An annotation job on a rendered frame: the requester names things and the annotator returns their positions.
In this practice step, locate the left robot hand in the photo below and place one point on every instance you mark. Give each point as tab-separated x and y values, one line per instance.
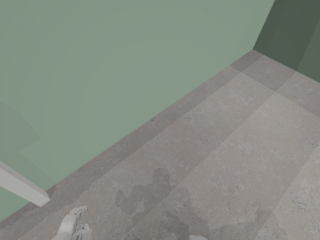
69	224

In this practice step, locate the panel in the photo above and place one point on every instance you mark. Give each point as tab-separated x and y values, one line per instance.
19	185

